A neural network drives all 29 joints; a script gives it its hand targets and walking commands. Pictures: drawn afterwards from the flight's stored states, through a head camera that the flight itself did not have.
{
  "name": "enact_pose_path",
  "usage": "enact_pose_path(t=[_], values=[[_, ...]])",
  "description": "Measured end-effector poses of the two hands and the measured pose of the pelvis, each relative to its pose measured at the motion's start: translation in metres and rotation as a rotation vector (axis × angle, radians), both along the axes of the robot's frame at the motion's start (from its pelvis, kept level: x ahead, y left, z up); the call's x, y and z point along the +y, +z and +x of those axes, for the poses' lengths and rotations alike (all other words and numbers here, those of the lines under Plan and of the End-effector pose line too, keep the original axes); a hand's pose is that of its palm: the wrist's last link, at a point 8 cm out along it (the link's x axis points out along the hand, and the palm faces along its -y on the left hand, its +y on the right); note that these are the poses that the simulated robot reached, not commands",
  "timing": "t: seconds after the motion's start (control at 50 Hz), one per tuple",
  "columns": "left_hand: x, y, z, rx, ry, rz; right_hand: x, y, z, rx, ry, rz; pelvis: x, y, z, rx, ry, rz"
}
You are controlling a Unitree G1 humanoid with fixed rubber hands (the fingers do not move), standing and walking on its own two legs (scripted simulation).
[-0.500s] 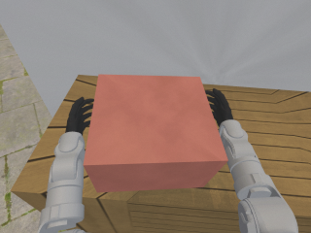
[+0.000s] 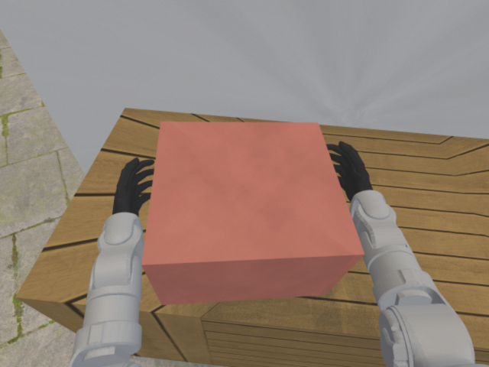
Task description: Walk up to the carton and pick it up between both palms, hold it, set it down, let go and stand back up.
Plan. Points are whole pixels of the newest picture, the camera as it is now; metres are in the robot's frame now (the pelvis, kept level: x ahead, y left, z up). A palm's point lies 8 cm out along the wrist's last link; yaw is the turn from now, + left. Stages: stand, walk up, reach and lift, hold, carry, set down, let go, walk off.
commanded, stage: set down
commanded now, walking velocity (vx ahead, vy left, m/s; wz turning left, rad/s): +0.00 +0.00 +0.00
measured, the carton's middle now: (243, 209) +0.37 +0.01 +0.04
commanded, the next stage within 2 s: none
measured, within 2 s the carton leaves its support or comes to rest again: rests again in 0.86 s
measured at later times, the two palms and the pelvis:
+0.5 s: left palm (144, 221) +0.35 +0.19 +0.01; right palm (345, 190) +0.43 -0.18 +0.03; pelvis +0.01 -0.01 +0.00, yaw +0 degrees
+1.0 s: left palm (151, 240) +0.34 +0.19 -0.04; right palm (336, 202) +0.44 -0.18 -0.02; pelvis +0.00 +0.00 -0.01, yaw +0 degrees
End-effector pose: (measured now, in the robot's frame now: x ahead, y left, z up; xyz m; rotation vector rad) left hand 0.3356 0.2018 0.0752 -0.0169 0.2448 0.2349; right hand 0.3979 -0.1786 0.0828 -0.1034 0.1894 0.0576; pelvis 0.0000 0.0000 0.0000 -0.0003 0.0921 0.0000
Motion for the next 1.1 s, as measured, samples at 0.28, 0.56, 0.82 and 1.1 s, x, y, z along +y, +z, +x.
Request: enact_pose_path(t=[0.28, 0.56, 0.82, 1.1], values=[[-0.002, -0.030, 0.008, 0.026, 0.036, 0.011, 0.000, -0.024, 0.020, 0.023, 0.038, -0.003, -0.004, -0.001, 0.006, 0.074, -0.002, 0.000], [-0.010, -0.069, 0.015, 0.062, 0.063, 0.027, -0.005, -0.063, 0.037, 0.053, 0.071, -0.023, -0.010, -0.003, 0.012, 0.211, -0.003, 0.004], [-0.012, -0.111, 0.011, 0.099, 0.090, 0.042, -0.003, -0.102, 0.045, 0.079, 0.110, -0.060, -0.011, -0.009, 0.014, 0.359, -0.003, 0.005], [-0.011, -0.118, 0.006, 0.065, 0.094, 0.025, -0.002, -0.103, 0.040, 0.030, 0.116, -0.095, -0.003, -0.015, -0.007, 0.414, -0.009, -0.007]])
